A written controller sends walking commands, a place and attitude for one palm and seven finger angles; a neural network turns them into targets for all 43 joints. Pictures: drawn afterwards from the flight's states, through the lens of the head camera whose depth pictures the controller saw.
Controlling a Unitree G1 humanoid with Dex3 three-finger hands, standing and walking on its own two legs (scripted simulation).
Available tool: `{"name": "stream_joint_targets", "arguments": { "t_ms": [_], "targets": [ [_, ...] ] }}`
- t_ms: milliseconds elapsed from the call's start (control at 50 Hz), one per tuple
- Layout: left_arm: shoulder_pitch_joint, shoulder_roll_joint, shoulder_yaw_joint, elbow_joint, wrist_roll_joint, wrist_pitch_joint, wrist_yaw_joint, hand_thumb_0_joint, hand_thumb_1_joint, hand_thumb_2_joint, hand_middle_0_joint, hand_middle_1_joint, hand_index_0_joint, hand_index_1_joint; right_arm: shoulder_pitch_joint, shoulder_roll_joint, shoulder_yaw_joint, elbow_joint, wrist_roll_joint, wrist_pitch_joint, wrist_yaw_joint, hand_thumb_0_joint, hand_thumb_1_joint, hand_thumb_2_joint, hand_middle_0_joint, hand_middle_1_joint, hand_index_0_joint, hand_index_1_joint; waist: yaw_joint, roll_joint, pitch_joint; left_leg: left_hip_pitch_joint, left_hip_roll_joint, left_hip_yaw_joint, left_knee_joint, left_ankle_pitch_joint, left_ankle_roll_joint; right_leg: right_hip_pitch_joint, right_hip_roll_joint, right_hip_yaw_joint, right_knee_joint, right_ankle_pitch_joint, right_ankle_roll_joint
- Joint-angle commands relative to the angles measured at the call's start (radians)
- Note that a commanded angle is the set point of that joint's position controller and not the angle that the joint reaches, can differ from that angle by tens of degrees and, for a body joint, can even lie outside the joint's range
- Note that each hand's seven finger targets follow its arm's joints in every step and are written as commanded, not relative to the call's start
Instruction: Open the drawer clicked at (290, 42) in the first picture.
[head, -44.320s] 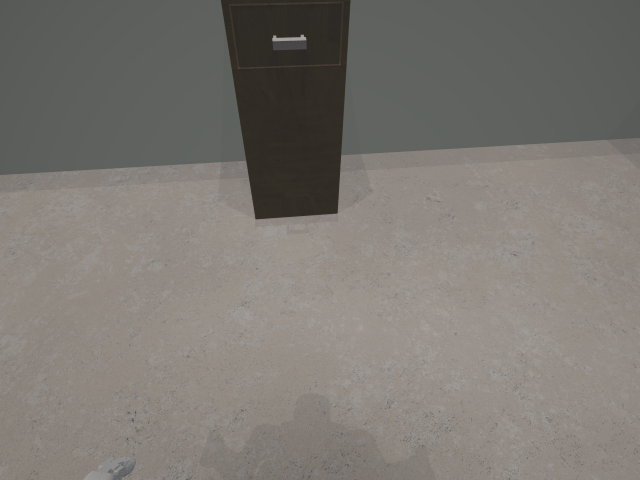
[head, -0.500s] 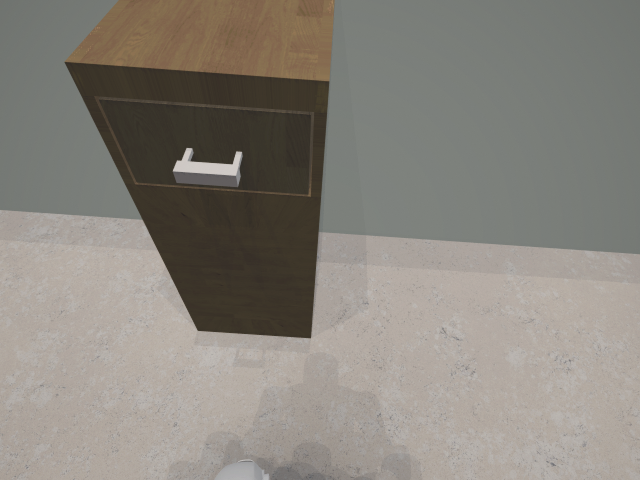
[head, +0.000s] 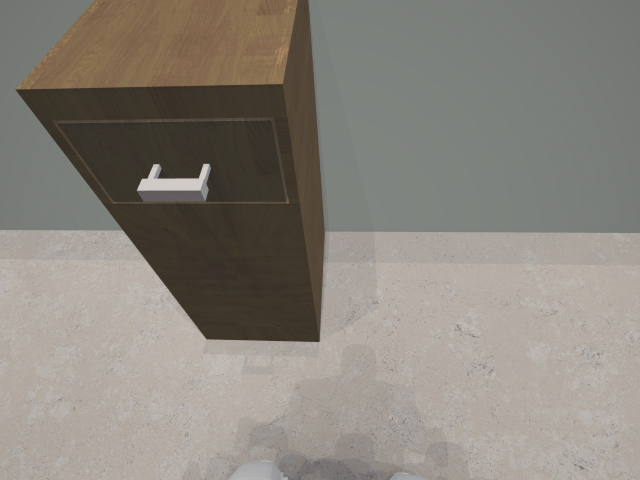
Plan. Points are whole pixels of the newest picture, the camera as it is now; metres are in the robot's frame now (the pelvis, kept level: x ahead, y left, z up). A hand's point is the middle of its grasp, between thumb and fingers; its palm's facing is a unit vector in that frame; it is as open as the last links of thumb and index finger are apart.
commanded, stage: come to a stop and stand still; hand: left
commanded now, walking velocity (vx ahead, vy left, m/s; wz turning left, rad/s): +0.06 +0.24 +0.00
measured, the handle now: (177, 180) +0.53 +0.28 +0.03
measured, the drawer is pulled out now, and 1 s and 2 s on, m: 0.00 0.00 0.00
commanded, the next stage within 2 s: look again from close up in 0.50 s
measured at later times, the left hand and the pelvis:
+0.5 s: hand out of the picture +0.00 +0.20 -0.16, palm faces +0.07 -0.98 -0.21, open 7.4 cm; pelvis -0.01 +0.01 +0.02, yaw +2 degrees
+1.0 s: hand out of the picture +0.03 +0.21 -0.15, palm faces +0.01 -0.97 -0.24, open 7.4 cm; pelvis +0.01 +0.03 +0.01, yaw +0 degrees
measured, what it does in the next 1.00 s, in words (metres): steps on the spot: left foot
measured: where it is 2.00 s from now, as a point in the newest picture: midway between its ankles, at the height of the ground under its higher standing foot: outside the picture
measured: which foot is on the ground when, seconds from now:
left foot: up 0.00-0.28, down 0.30-1.00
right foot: down 0.00-1.00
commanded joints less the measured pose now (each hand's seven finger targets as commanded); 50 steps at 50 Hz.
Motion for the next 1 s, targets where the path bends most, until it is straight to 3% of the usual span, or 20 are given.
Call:
{"name": "stream_joint_targets", "arguments": {
  "t_ms": [0, 20, 100, 140, 180, 220, 240, 260, 280, 300, 340, 420, 560, 580, 600, 660, 740, 780, 860, 980],
  "targets": [
    [-0.005, 0.161, 0.024, -0.054, -0.002, -0.012, 0.01, 0.0, 0.9, 0.9, -0.2, -0.3, -0.2, -0.3, 0.052, -0.032, -0.006, -0.041, 0.001, -0.02, 0.023, 0.0, -0.9, -0.9, 0.2, 0.3, 0.2, 0.3, -0.012, -0.27, -0.071, -0.052, -0.032, -0.051, 0.284, -0.028, 0.026, -0.009, -0.257, 0.285, -0.396, 0.046, -0.156],
    [-0.004, 0.147, 0.02, -0.052, -0.006, -0.016, 0.012, 0.0, 0.9, 0.9, -0.2, -0.3, -0.2, -0.3, 0.06, -0.051, -0.004, -0.034, 0.002, -0.025, 0.022, 0.0, -0.9, -0.9, 0.2, 0.3, 0.2, 0.3, -0.008, -0.289, -0.073, -0.062, -0.022, -0.056, 0.255, -0.008, 0.021, 0.03, -0.258, 0.255, -0.387, 0.12, -0.15],
    [0.063, 0.165, 0.03, -0.028, -0.008, -0.025, 0.015, 0.0, 0.9, 0.9, -0.2, -0.3, -0.2, -0.3, 0.064, -0.044, 0.009, -0.023, 0.008, -0.043, 0.025, 0.0, -0.9, -0.9, 0.2, 0.3, 0.2, 0.3, 0.031, -0.173, -0.132, -0.03, -0.043, -0.022, 0.008, -0.022, 0.009, 0.211, -0.278, 0.243, -0.35, 0.325, -0.167],
    [0.081, 0.171, 0.032, -0.008, -0.012, -0.029, 0.016, 0.0, 0.9, 0.9, -0.2, -0.3, -0.2, -0.3, 0.083, -0.042, 0.013, -0.016, 0.007, -0.047, 0.022, 0.0, -0.9, -0.9, 0.2, 0.3, 0.2, 0.3, 0.036, -0.17, -0.157, -0.011, -0.056, -0.01, -0.102, 0.002, 0.003, 0.279, -0.28, 0.246, -0.329, 0.414, -0.17],
    [0.071, 0.162, 0.031, 0.004, -0.016, -0.029, 0.019, 0.0, 0.9, 0.9, -0.2, -0.3, -0.2, -0.3, 0.126, -0.036, 0.017, -0.002, 0.006, -0.051, 0.016, 0.0, -0.9, -0.9, 0.2, 0.3, 0.2, 0.3, 0.021, -0.166, -0.165, 0.053, -0.058, -0.002, -0.231, 0.071, 0.002, 0.271, -0.272, 0.225, -0.3, 0.436, -0.157],
    [0.032, 0.138, 0.022, 0.009, -0.028, -0.024, 0.018, 0.0, 0.9, 0.9, -0.2, -0.3, -0.2, -0.3, 0.188, -0.04, 0.019, 0.023, 0.005, -0.059, 0.011, 0.0, -0.9, -0.9, 0.2, 0.3, 0.2, 0.3, -0.012, -0.138, -0.162, 0.19, -0.051, 0.006, -0.395, 0.238, 0.012, 0.177, -0.222, 0.169, -0.255, 0.352, -0.103],
    [0.026, 0.105, 0.013, 0.006, -0.035, -0.019, 0.016, 0.0, 0.9, 0.9, -0.2, -0.3, -0.2, -0.3, 0.201, -0.069, 0.017, 0.025, 0.001, -0.065, 0.007, 0.0, -0.9, -0.9, 0.2, 0.3, 0.2, 0.3, -0.013, -0.059, -0.163, 0.233, 0.013, -0.058, -0.438, 0.297, 0.035, 0.119, -0.152, 0.104, -0.208, 0.253, -0.061],
    [0.03, 0.062, 0.004, 0.001, -0.034, -0.014, 0.01, 0.0, 0.9, 0.9, -0.2, -0.3, -0.2, -0.3, 0.179, -0.103, 0.01, 0.014, -0.005, -0.067, 0.005, 0.0, -0.9, -0.9, 0.2, 0.3, 0.2, 0.3, 0.001, 0.082, -0.158, 0.208, 0.105, -0.155, -0.453, 0.353, 0.077, 0.086, -0.069, 0.022, -0.16, 0.12, -0.017],
    [0.031, 0.037, -0.005, 0.007, -0.034, -0.009, 0.009, 0.0, 0.9, 0.9, -0.2, -0.3, -0.2, -0.3, 0.14, -0.122, 0.013, 0.002, -0.011, -0.064, 0.001, 0.0, -0.9, -0.9, 0.2, 0.3, 0.2, 0.3, 0.015, 0.109, -0.128, 0.108, 0.153, -0.17, -0.49, 0.307, 0.111, 0.129, -0.043, -0.036, -0.16, 0.046, 0.005],
    [0.041, 0.027, -0.01, 0.018, -0.027, -0.012, 0.007, 0.0, 0.9, 0.9, -0.2, -0.3, -0.2, -0.3, 0.106, -0.121, 0.017, -0.005, -0.014, -0.059, 0.002, 0.0, -0.9, -0.9, 0.2, 0.3, 0.2, 0.3, 0.03, 0.029, -0.101, 0.027, 0.131, -0.134, -0.485, 0.182, 0.1, 0.178, -0.033, -0.028, -0.185, 0.036, 0.006],
    [0.024, 0.05, -0.011, 0.037, -0.019, -0.007, 0.004, 0.0, 0.9, 0.9, -0.2, -0.3, -0.2, -0.3, 0.1, -0.088, 0.023, 0.002, -0.008, -0.062, 0.008, 0.0, -0.9, -0.9, 0.2, 0.3, 0.2, 0.3, 0.021, 0.065, -0.053, 0.001, 0.046, -0.082, -0.48, 0.096, 0.057, 0.173, -0.053, 0.012, -0.234, 0.047, -0.009],
    [0.041, 0.048, -0.019, 0.062, -0.021, -0.015, 0.004, 0.0, 0.9, 0.9, -0.2, -0.3, -0.2, -0.3, 0.158, -0.057, 0.03, 0.018, -0.007, -0.06, 0.006, 0.0, -0.9, -0.9, 0.2, 0.3, 0.2, 0.3, 0.002, -0.028, -0.016, 0.027, 0.02, -0.059, -0.465, 0.08, 0.047, 0.124, -0.061, 0.06, -0.304, -0.009, -0.015],
    [0.082, 0.026, -0.032, 0.099, -0.025, -0.033, 0.009, 0.0, 0.9, 0.9, -0.2, -0.3, -0.2, -0.3, 0.197, -0.038, 0.038, 0.041, 0.002, -0.079, 0.0, 0.0, -0.9, -0.9, 0.2, 0.3, 0.2, 0.3, -0.009, -0.066, -0.096, 0.134, 0.033, -0.041, -0.439, 0.254, 0.048, 0.151, -0.064, 0.045, -0.302, 0.137, -0.01],
    [0.206, 0.024, -0.051, 0.141, -0.023, -0.053, 0.056, 0.0, 0.9, 0.9, -0.2, -0.3, -0.2, -0.3, 0.089, -0.073, 0.035, -0.024, 0.008, -0.102, 0.01, 0.0, -0.9, -0.9, 0.2, 0.3, 0.2, 0.3, 0.033, 0.034, -0.147, 0.151, 0.043, 0.018, -0.254, 0.321, 0.021, 0.163, -0.123, 0.091, -0.232, 0.441, -0.015],
    [0.142, 0.09, -0.045, 0.101, -0.028, -0.066, 0.046, 0.0, 0.9, 0.9, -0.2, -0.3, -0.2, -0.3, 0.152, -0.013, 0.044, -0.043, 0.004, -0.094, 0.013, 0.0, -0.9, -0.9, 0.2, 0.3, 0.2, 0.3, -0.022, 0.034, -0.214, 0.136, -0.02, -0.005, -0.299, 0.171, 0.019, 0.171, -0.15, 0.137, -0.232, 0.281, -0.045],
    [0.118, 0.047, -0.055, 0.093, -0.024, -0.053, 0.027, 0.0, 0.9, 0.9, -0.2, -0.3, -0.2, -0.3, 0.215, -0.028, 0.054, -0.032, -0.002, -0.106, 0.013, 0.0, -0.9, -0.9, 0.2, 0.3, 0.2, 0.3, -0.02, 0.11, -0.165, 0.134, 0.049, -0.05, -0.367, 0.356, 0.057, 0.127, -0.06, 0.03, -0.182, 0.118, -0.036],
    [0.124, 0.006, -0.069, 0.106, -0.027, -0.047, 0.019, 0.0, 0.9, 0.9, -0.2, -0.3, -0.2, -0.3, 0.223, -0.044, 0.059, -0.036, 0.0, -0.106, 0.003, 0.0, -0.9, -0.9, 0.2, 0.3, 0.2, 0.3, -0.017, -0.056, -0.069, 0.11, 0.047, -0.055, -0.394, 0.38, 0.072, 0.113, -0.05, 0.021, -0.187, 0.16, -0.026],
    [0.118, 0.002, -0.07, 0.109, -0.027, -0.043, 0.017, 0.0, 0.9, 0.9, -0.2, -0.3, -0.2, -0.3, 0.236, -0.045, 0.064, -0.02, -0.002, -0.106, 0.002, 0.0, -0.9, -0.9, 0.2, 0.3, 0.2, 0.3, -0.016, -0.052, -0.021, 0.09, 0.045, -0.056, -0.418, 0.363, 0.073, 0.106, -0.045, 0.022, -0.187, 0.15, -0.023],
    [0.124, 0.006, -0.068, 0.111, -0.03, -0.038, 0.018, 0.0, 0.9, 0.9, -0.2, -0.3, -0.2, -0.3, 0.243, -0.037, 0.07, -0.001, -0.003, -0.106, 0.001, 0.0, -0.9, -0.9, 0.2, 0.3, 0.2, 0.3, -0.011, -0.031, -0.005, 0.091, 0.038, -0.048, -0.444, 0.342, 0.071, 0.12, -0.047, 0.024, -0.191, 0.16, -0.02],
    [0.122, 0.008, -0.061, 0.112, -0.032, -0.042, 0.018, 0.0, 0.9, 0.9, -0.2, -0.3, -0.2, -0.3, 0.242, -0.034, 0.073, 0.033, -0.003, -0.11, -0.003, 0.0, -0.9, -0.9, 0.2, 0.3, 0.2, 0.3, -0.006, -0.027, -0.068, 0.151, 0.03, -0.026, -0.426, 0.407, 0.068, 0.156, -0.056, 0.035, -0.188, 0.253, -0.02]
  ]
}}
